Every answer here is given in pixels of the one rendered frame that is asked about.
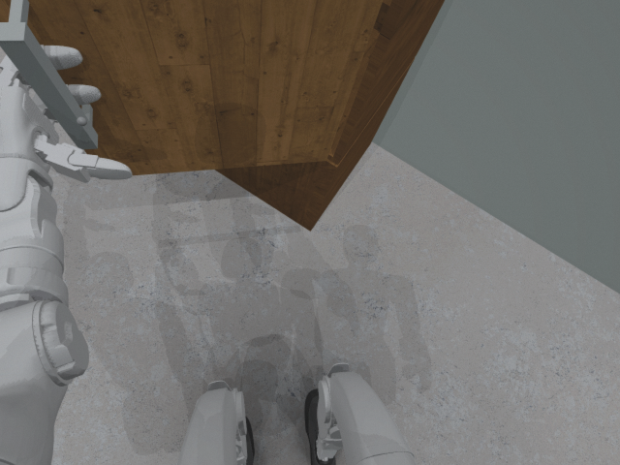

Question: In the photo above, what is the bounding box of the cupboard door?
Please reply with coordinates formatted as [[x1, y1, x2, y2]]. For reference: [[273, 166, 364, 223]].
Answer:
[[0, 0, 383, 175]]

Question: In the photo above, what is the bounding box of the robot left forearm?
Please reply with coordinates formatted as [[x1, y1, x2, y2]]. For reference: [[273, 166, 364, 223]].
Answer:
[[0, 157, 69, 312]]

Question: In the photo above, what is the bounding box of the robot right thigh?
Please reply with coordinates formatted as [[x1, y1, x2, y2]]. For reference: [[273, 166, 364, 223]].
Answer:
[[318, 371, 417, 465]]

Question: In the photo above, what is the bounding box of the robot left hand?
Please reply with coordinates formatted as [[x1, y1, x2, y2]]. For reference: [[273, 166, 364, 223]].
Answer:
[[0, 45, 133, 183]]

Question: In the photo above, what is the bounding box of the handle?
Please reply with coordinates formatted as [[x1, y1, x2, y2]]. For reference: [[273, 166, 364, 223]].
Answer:
[[0, 0, 98, 149]]

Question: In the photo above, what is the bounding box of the left robot upper arm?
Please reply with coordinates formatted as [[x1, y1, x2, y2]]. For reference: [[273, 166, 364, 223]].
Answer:
[[0, 300, 89, 465]]

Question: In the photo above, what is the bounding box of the robot right foot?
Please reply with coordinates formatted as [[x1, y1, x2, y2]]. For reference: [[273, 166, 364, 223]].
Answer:
[[304, 389, 336, 465]]

